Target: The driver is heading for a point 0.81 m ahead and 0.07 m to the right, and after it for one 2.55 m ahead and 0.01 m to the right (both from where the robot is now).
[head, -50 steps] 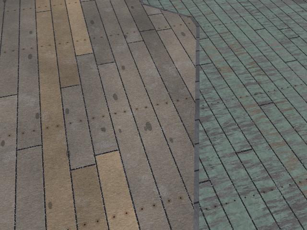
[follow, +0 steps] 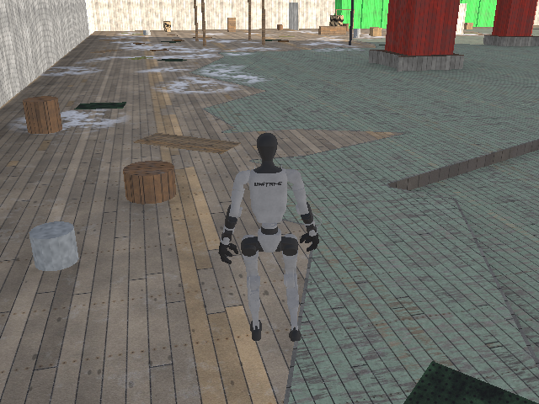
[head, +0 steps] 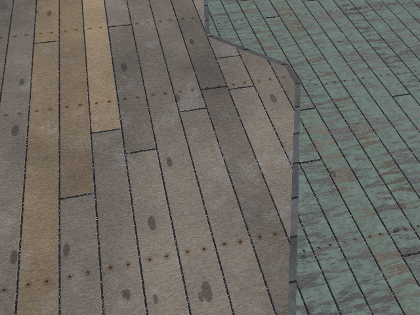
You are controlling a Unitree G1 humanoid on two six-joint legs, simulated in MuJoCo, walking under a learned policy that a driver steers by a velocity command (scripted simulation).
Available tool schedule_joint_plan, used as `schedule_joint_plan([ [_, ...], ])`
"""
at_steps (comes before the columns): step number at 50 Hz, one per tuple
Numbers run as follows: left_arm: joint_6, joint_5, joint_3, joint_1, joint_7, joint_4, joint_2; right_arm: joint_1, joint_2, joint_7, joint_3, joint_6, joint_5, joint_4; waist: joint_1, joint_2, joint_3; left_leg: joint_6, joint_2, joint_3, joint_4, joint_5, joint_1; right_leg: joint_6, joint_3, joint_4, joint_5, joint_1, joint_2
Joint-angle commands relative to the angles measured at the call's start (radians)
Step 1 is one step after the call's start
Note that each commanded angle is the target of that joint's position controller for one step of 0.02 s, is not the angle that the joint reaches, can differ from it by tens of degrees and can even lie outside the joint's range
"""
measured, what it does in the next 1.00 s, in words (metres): walks ahead: right foot, then left foot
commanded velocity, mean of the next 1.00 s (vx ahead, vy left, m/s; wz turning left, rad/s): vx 0.29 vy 0.00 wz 0.00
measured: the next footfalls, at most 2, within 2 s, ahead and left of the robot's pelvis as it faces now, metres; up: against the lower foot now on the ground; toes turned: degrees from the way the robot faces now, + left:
right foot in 0.44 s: +0.42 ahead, -0.15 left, +0.00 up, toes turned -2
left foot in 0.82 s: +0.45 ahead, +0.08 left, +0.00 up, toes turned +3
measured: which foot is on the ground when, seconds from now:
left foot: down 0.00-0.44, up 0.46-0.80, down 0.82-1.00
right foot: up 0.00-0.42, down 0.44-1.00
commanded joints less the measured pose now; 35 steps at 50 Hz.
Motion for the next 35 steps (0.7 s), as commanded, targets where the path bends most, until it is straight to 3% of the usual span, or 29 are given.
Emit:
schedule_joint_plan([
  [1,0.004,0.004,0.026,0.046,0.008,-0.054,0.060,0.032,-0.078,0.004,-0.013,-0.014,-0.009,-0.022,0.017,0.120,-0.076,0.167,0.261,-0.301,-0.299,0.099,0.184,-0.003,0.046,-0.008,0.107,-0.174,-0.104],
  [3,0.019,0.005,0.030,0.013,0.013,-0.065,0.057,0.055,-0.105,-0.005,-0.019,-0.019,-0.008,-0.005,0.023,0.096,-0.037,0.177,0.250,-0.250,-0.336,0.141,0.148,0.012,0.034,-0.066,0.156,-0.207,-0.112],
  [6,0.022,0.019,0.035,-0.102,0.015,-0.104,0.061,0.119,-0.127,-0.025,-0.023,-0.013,-0.006,0.021,-0.003,0.070,-0.003,0.172,0.247,-0.210,-0.354,0.209,0.194,0.038,0.029,-0.221,0.295,-0.311,-0.117],
  [11,0.010,0.013,0.022,-0.268,-0.003,-0.151,0.031,0.195,-0.138,-0.039,-0.021,-0.002,0.005,0.049,-0.053,0.079,0.027,0.132,0.215,-0.136,-0.364,0.194,0.246,0.040,-0.013,-0.498,0.483,-0.287,-0.073],
  [16,-0.001,0.002,0.011,-0.396,-0.031,-0.203,0.035,0.271,-0.149,-0.044,-0.027,0.019,0.013,0.093,-0.089,0.082,0.070,0.131,0.274,-0.142,-0.305,0.210,0.402,0.021,-0.023,-0.628,0.415,-0.320,-0.046],
  [18,-0.008,0.000,0.013,-0.396,-0.043,-0.215,0.049,0.265,-0.159,-0.048,-0.034,0.027,0.016,0.100,-0.070,0.095,0.062,0.118,0.299,-0.147,-0.258,0.284,0.448,-0.004,-0.028,-0.658,0.345,-0.287,-0.033],
  [19,-0.011,0.004,0.019,-0.360,-0.045,-0.208,0.065,0.243,-0.162,-0.050,-0.035,0.032,0.013,0.097,-0.043,0.106,0.045,0.101,0.291,-0.137,-0.204,0.422,0.452,-0.018,-0.040,-0.680,0.316,-0.216,-0.011],
  [20,-0.015,0.013,0.032,-0.278,-0.044,-0.187,0.090,0.219,-0.170,-0.053,-0.037,0.038,0.012,0.092,0.004,0.123,-0.011,0.081,0.267,-0.119,-0.105,0.628,0.446,-0.035,-0.072,-0.697,0.321,-0.083,0.031],
  [21,-0.018,0.023,0.053,-0.129,-0.040,-0.138,0.131,0.205,-0.156,-0.053,-0.031,0.044,0.011,0.086,0.075,0.110,-0.105,0.046,0.208,-0.084,0.071,0.739,0.409,-0.063,-0.092,-0.727,0.416,0.124,0.059],
  [22,-0.021,0.045,0.070,0.032,-0.032,-0.102,0.202,0.207,-0.128,-0.054,-0.017,0.040,-0.004,0.060,0.118,0.031,-0.253,-0.001,0.144,-0.050,0.339,0.498,0.208,-0.122,0.053,-0.657,0.742,0.445,-0.095],
  [23,-0.013,0.053,0.077,0.094,-0.030,-0.083,0.266,0.358,0.002,-0.043,0.023,0.022,-0.012,0.075,0.064,-0.236,-0.417,-0.079,-0.043,-0.038,0.750,-0.288,-0.181,-0.322,0.452,-0.672,0.972,0.824,-0.381],
  [24,-0.004,0.034,0.057,0.121,-0.031,-0.080,0.182,0.359,-0.078,-0.038,0.004,0.005,0.007,0.110,0.097,-0.163,-0.507,-0.080,-0.047,-0.222,0.895,-0.499,-0.218,-0.332,0.547,-0.721,0.976,0.808,-0.381],
  [25,-0.001,0.024,0.042,0.019,-0.029,-0.096,0.148,0.270,-0.128,-0.038,-0.012,-0.001,0.033,0.080,0.077,-0.129,-0.356,-0.070,0.011,-0.216,0.906,-0.459,-0.282,-0.282,0.377,-0.731,0.982,0.674,-0.341],
  [26,-0.001,0.024,0.030,-0.076,-0.026,-0.114,0.115,0.192,-0.126,-0.045,-0.011,0.003,0.032,0.061,0.048,-0.052,-0.247,-0.071,0.066,-0.167,0.845,-0.392,-0.283,-0.240,0.266,-0.764,0.966,0.525,-0.289],
  [27,-0.003,0.027,0.020,-0.130,-0.027,-0.116,0.089,0.152,-0.120,-0.055,-0.017,0.014,0.017,0.055,0.021,-0.003,-0.172,-0.077,0.097,-0.144,0.774,-0.338,-0.251,-0.218,0.208,-0.809,0.932,0.387,-0.253],
  [28,-0.005,0.041,0.010,-0.152,-0.027,-0.108,0.064,0.155,-0.108,-0.063,-0.022,0.033,0.004,0.052,-0.013,-0.008,-0.144,-0.074,0.123,-0.140,0.719,-0.293,-0.156,-0.206,0.166,-0.858,0.927,0.263,-0.223],
  [29,-0.007,0.052,0.007,-0.172,-0.029,-0.100,0.059,0.200,-0.064,-0.064,-0.014,0.048,0.005,0.063,-0.043,-0.054,-0.140,-0.082,0.131,-0.146,0.656,-0.271,-0.083,-0.223,0.136,-0.869,0.949,0.195,-0.222],
  [30,-0.008,0.053,0.005,-0.185,-0.029,-0.092,0.055,0.221,-0.032,-0.065,-0.007,0.057,0.004,0.071,-0.059,-0.057,-0.130,-0.090,0.130,-0.133,0.569,-0.259,-0.045,-0.222,0.092,-0.879,0.977,0.155,-0.201],
  [33,0.001,0.052,0.013,-0.201,-0.014,-0.076,0.098,0.163,-0.039,-0.075,-0.006,0.071,-0.001,0.057,-0.062,-0.067,-0.164,-0.097,0.110,-0.102,0.349,-0.144,0.028,-0.198,0.024,-0.887,0.969,0.130,-0.165],
  [35,0.013,0.045,0.014,-0.190,-0.006,-0.061,0.114,0.131,-0.054,-0.076,-0.010,0.089,-0.003,0.056,-0.051,-0.066,-0.183,-0.097,0.105,-0.098,0.273,-0.061,0.079,-0.187,0.027,-0.910,0.803,0.126,-0.168],
])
